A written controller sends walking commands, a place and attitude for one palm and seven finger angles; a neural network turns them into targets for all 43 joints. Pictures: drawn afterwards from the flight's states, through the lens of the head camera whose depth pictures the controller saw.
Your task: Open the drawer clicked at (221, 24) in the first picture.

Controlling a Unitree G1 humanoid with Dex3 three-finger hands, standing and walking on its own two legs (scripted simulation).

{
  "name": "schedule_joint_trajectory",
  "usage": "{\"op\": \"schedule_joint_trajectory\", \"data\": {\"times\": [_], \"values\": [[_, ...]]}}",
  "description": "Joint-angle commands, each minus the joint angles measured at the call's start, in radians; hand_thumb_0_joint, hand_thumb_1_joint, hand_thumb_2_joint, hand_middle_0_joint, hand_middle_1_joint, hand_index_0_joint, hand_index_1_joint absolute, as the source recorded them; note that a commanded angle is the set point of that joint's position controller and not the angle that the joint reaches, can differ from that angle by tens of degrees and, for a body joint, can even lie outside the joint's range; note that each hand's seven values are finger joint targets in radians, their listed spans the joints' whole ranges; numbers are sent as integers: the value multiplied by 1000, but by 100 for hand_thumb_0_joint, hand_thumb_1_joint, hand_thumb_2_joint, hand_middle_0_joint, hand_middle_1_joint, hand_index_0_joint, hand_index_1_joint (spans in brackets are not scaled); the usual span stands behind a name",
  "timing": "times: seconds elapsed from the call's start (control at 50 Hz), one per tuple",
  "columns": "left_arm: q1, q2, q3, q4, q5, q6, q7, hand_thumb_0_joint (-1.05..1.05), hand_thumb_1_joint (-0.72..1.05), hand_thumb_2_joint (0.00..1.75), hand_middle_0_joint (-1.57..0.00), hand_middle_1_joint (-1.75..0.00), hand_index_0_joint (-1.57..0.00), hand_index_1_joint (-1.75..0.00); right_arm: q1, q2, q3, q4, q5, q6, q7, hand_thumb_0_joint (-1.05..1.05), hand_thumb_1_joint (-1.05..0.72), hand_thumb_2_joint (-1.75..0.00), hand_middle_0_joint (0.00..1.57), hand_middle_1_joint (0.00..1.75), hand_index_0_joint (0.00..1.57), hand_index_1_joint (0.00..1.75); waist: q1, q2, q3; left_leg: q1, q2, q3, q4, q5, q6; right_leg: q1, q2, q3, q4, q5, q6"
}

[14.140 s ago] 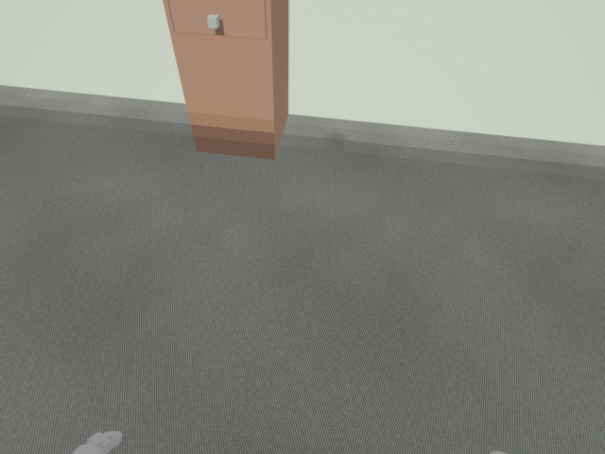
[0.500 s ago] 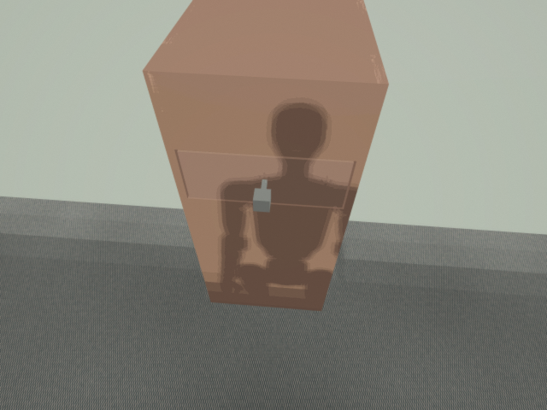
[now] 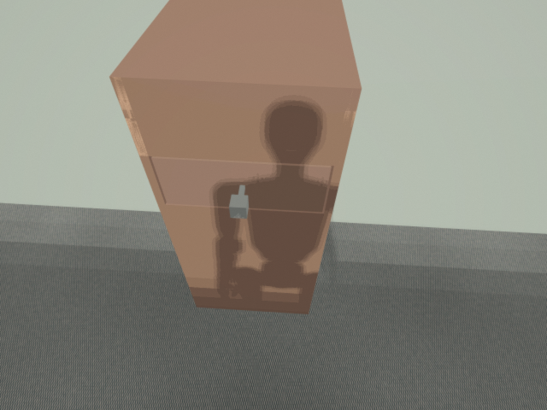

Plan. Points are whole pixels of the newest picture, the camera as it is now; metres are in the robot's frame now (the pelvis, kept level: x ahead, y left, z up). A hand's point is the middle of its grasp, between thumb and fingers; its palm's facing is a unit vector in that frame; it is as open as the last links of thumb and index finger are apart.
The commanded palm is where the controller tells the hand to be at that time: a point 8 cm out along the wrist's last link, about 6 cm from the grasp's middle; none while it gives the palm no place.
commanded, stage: look again from close up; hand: left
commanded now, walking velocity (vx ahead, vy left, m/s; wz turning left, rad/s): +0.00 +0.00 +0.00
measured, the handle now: (240, 199) +0.55 +0.11 -0.08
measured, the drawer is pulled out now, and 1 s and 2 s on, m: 0.00 0.00 0.00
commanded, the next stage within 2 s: raise the hand with hooked fingers in 0.20 s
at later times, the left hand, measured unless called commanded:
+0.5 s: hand (160, 364) +0.20 +0.18 -0.05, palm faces -0.06 -0.65 -0.76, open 7.5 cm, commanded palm +0.13 +0.19 -0.05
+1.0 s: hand (162, 329) +0.24 +0.18 -0.02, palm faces +0.17 -0.06 -0.98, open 10.2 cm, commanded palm +0.20 +0.18 +0.02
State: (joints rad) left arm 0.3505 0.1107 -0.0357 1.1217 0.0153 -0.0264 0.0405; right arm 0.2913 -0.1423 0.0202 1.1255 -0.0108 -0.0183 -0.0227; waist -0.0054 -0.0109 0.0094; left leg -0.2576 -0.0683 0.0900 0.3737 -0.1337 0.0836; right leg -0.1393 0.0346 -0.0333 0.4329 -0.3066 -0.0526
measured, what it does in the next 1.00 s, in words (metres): lowers itself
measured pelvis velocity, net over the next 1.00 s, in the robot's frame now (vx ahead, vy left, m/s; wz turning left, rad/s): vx -0.02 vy -0.06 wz -0.07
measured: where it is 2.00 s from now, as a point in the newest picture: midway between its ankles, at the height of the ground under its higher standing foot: outside the picture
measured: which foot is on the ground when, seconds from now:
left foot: down 0.00-1.00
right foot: down 0.00-1.00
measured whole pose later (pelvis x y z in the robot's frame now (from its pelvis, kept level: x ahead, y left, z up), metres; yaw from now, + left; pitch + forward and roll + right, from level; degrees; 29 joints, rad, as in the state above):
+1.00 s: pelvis -0.02 -0.06 -0.06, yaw -4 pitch +9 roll +3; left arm 0.21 0.37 -0.03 0.12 0.96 0.05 0.47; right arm 0.03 -0.18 0.03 0.63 -0.03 0.09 -0.04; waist 0.09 0.05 -0.15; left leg -0.72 -0.08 -0.09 0.91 -0.37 0.01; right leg -0.62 0.12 -0.02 0.98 -0.53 -0.13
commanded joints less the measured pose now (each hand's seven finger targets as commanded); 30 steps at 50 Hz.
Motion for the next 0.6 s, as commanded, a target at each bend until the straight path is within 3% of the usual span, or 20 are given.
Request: {"op": "schedule_joint_trajectory", "data": {"times": [0.0, 0.26, 0.28, 0.3, 0.32, 0.34, 0.36, 0.38, 0.4, 0.44, 0.46, 0.48, 0.52, 0.54, 0.56, 0.58], "values": [[84, 91, 17, -18, -3, -8, 5, 0, 90, 90, -20, -30, -20, -30, 63, -88, -12, -18, -1, -20, -10, 0, -90, -90, 20, 30, 20, 30, 1, -2, 56, 71, 173, -193, -55, 6, -17, -110, -138, 145, -102, 75, -15], [71, 111, 24, -34, -6, -10, 13, 0, 90, 90, -20, -30, -20, -30, 60, -83, -3, -5, 1, -24, -19, 0, -90, -90, 20, 30, 20, 30, 8, -16, 27, 92, 169, -146, 21, 172, -23, -17, -150, 139, -85, 339, 2], [128, 127, 31, -21, 13, -37, 50, 0, 90, 90, -20, -30, -20, -30, -25, -104, -9, -85, 8, -29, -11, 0, -90, -90, 20, 30, 20, 30, 30, -77, 74, 5, 147, -110, 248, 152, -49, -48, -190, 212, -104, 795, 82], [-631, 462, 1, -1488, 135, -193, 57, 0, 88, 89, -20, -32, -20, -32, -3, -293, -41, -439, 62, -170, -47, 0, -90, -90, 20, 30, 20, 30, -63, 201, -370, 294, 65, -84, 81, 240, -8, -112, -83, 221, 14, 624, 9], [-250, 401, 38, -1275, 151, -144, 130, 0, 85, 88, -20, -33, -20, -33, -65, -232, -15, -391, 32, -267, -83, 0, -90, -90, 20, 30, 20, 30, -6, 484, -429, 476, 90, -99, 75, 458, -21, -147, -42, 113, 119, 342, -21], [-177, 354, 44, -1254, 113, -83, 191, 0, 83, 87, -21, -34, -21, -34, -63, -215, -37, -339, 41, -289, -95, 0, -90, -90, 20, 30, 20, 30, 3, 380, -331, 387, 112, -123, 71, 447, -66, -239, -32, 55, 119, 99, -3], [151, 92, -100, -936, 138, 38, 193, 0, 81, 86, -21, -36, -21, -36, -60, -144, -45, -324, 66, -278, -95, 0, -90, -90, 20, 30, 20, 30, -12, 197, -178, 260, 130, -129, 72, 409, -26, -257, -27, 32, 130, 87, 14], [-61, 149, -108, -1178, 185, 34, 204, 0, 78, 85, -21, -37, -21, -37, -111, -188, -55, -426, 57, -268, -72, 0, -90, -90, 20, 30, 20, 30, -7, 105, -83, 130, 116, -152, 109, 315, -24, -280, -40, 36, 75, 140, 14], [-26, 220, -67, -1169, 291, 30, 223, 0, 76, 84, -21, -39, -21, -39, -131, -225, -64, -444, 35, -253, -69, 0, -90, -90, 20, 30, 20, 30, -35, 8, -107, 108, 95, -130, 170, 241, -8, -332, -30, 66, 57, 213, 7], [51, 220, -78, -1079, 460, 32, 271, 0, 71, 82, -21, -42, -21, -42, -169, -240, -59, -516, 3, -205, -49, 0, -90, -90, 20, 30, 20, 30, -35, -145, -102, -24, 54, -136, 260, 180, -3, -372, -43, 98, 110, 335, 19], [94, 217, -82, -1033, 564, 35, 296, 0, 69, 81, -22, -43, -22, -43, -174, -240, -69, -537, -14, -165, -36, 0, -90, -90, 20, 30, 20, 30, -8, -235, -167, -96, 43, -135, 286, 144, -17, -356, -45, 122, 157, 421, 38], [201, 184, -97, -987, 654, 36, 318, 0, 67, 80, -22, -45, -22, -45, -203, -234, -82, -568, -28, -129, -22, 0, -90, -90, 20, 30, 20, 30, 31, -298, -166, -178, 32, -129, 298, 94, -30, -342, -47, 140, 184, 480, 42], [360, 147, -116, -935, 795, 32, 334, 0, 62, 78, -22, -48, -22, -48, -242, -227, -94, -602, -36, -51, 21, 0, -90, -90, 20, 30, 20, 30, 87, -370, -150, -313, 20, -102, 320, 20, -50, -319, -54, 170, 223, 557, 35], [409, 188, -63, -952, 851, 17, 338, 0, 60, 77, -22, -50, -22, -50, -262, -218, -99, -617, -32, -21, 45, 0, -90, -90, 20, 30, 20, 30, 128, -354, -189, -346, 15, -89, 343, 31, -59, -271, -71, 208, 258, 690, 33], [371, 230, -46, -1000, 897, -11, 347, 0, 57, 76, -22, -51, -22, -51, -283, -215, -89, -632, -27, -2, 62, 0, -90, -90, 20, 30, 20, 30, 141, -316, -229, -398, 4, -85, 363, 17, -65, -241, -77, 224, 304, 707, 33], [314, 281, -8, -1048, 941, -36, 365, 0, 55, 75, -22, -53, -22, -53, -307, -212, -86, -655, -26, 10, 69, 0, -90, -90, 20, 30, 20, 30, 156, -259, -247, -430, -8, -89, 384, -16, -65, -253, -74, 252, 320, 635, 28]]}}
